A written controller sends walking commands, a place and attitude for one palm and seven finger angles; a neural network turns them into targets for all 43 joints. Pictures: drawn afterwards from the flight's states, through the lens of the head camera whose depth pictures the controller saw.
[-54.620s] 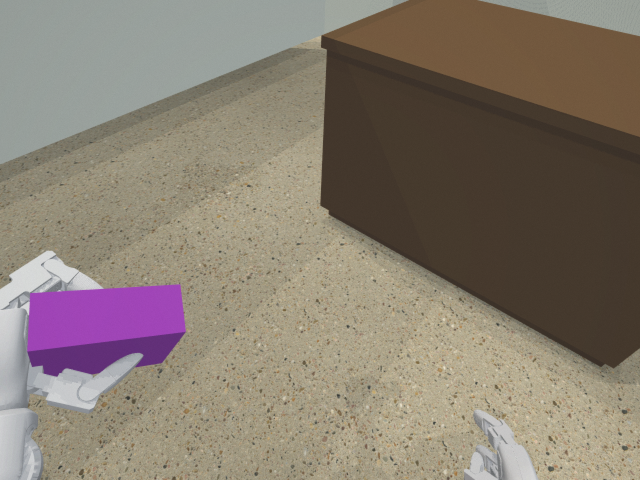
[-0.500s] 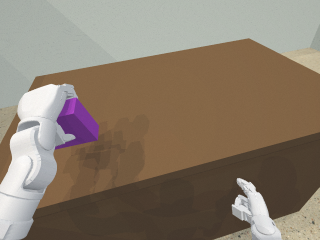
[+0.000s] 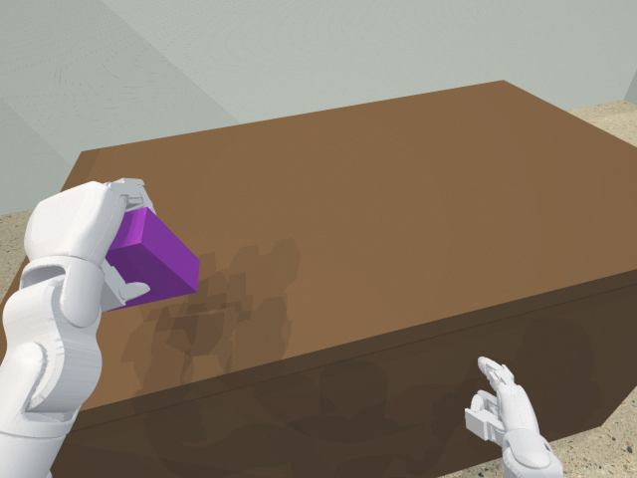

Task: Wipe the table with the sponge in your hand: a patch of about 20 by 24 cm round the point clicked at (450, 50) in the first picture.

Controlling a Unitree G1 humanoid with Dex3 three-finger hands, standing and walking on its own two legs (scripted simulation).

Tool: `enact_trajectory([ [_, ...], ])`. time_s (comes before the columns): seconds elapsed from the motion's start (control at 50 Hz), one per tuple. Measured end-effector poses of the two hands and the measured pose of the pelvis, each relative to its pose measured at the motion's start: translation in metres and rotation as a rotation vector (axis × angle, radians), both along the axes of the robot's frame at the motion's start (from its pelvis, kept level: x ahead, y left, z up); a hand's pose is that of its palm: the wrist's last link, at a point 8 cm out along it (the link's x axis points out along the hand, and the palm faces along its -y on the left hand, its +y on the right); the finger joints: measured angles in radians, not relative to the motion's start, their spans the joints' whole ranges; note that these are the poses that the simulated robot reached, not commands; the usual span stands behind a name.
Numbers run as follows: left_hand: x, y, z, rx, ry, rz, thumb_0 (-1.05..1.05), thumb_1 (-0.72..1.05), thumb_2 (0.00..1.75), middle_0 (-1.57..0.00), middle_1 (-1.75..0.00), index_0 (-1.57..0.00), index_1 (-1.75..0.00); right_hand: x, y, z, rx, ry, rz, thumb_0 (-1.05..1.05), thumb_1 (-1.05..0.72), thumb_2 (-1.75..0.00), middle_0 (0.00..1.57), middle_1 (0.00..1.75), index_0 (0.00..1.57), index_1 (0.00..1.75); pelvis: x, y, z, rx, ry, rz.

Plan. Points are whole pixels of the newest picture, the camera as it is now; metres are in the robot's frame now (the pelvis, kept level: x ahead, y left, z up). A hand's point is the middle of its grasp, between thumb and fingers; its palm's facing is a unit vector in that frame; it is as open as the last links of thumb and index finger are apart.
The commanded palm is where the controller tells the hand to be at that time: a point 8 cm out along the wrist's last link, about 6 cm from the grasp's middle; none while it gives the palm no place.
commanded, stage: bring the sponge back beside the body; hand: left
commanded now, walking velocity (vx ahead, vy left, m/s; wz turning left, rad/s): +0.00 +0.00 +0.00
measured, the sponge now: (135, 271) +0.26 +0.27 +0.18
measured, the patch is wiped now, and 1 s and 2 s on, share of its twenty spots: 1.00 1.00 1.00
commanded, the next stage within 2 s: step back with the hand held close in 1.20 s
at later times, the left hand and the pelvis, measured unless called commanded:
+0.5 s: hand (102, 271) +0.22 +0.27 +0.21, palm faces +0.30 -0.16 -0.94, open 9.1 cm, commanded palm +0.16 +0.27 +0.29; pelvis +0.00 +0.00 +0.00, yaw +0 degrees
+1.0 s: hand (72, 293) +0.19 +0.28 +0.22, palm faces +0.32 -0.14 -0.94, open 9.1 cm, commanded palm +0.13 +0.28 +0.28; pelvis -0.01 +0.00 +0.00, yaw +0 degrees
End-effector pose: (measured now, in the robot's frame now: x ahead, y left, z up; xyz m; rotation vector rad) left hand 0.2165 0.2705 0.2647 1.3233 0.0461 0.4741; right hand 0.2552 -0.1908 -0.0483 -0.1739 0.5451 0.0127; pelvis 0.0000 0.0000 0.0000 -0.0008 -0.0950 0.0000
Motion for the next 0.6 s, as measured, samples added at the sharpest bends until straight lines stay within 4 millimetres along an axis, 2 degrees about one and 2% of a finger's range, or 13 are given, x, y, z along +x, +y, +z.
enact_trajectory([
  [0.3, -0.015, -0.002, -0.003, 0.006, 0.001, -0.006, -0.02, -0.47, 1.10, -0.78, -1.42, -0.86, -1.40, -0.003, 0.004, 0.002, 0.006, -0.020, 0.013, 0.02, -0.91, -0.90, 0.20, 0.30, 0.16, 0.28, -0.004, -0.002, -0.001, 0.000, -0.011, -0.003],
  [0.6, -0.039, 0.002, -0.008, 0.009, 0.015, 0.008, -0.02, -0.47, 1.10, -0.78, -1.42, -0.86, -1.40, -0.003, 0.001, 0.001, -0.006, -0.028, 0.025, 0.02, -0.91, -0.90, 0.20, 0.30, 0.18, 0.29, -0.004, -0.004, -0.002, -0.003, -0.016, -0.001],
])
